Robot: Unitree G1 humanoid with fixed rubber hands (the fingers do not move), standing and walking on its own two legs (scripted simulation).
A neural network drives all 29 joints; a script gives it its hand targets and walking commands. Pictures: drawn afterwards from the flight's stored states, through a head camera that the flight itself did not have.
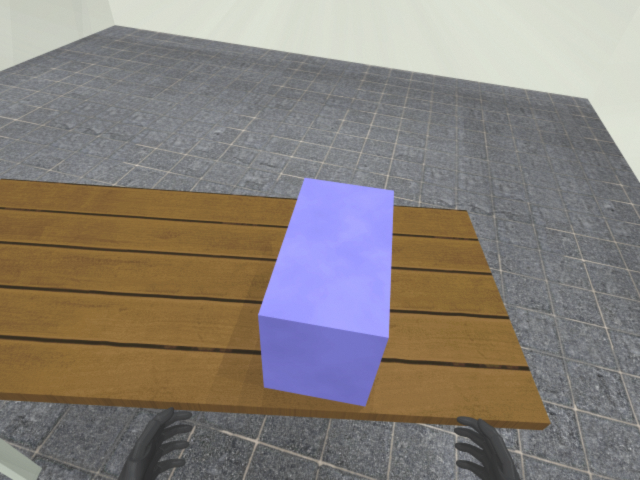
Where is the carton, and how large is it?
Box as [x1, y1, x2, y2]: [258, 178, 393, 405]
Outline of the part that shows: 304,178 258,314 264,387 365,405 388,338 393,191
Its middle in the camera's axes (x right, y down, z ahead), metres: +0.02 +0.07 +0.65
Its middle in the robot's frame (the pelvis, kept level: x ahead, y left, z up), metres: +0.46 +0.01 -0.02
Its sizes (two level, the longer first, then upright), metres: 0.311 0.164 0.197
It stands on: a table, 0.66 m high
